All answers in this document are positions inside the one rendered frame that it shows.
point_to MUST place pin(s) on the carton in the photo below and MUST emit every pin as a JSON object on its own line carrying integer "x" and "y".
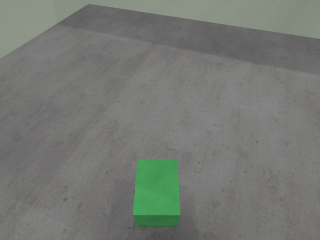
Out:
{"x": 156, "y": 196}

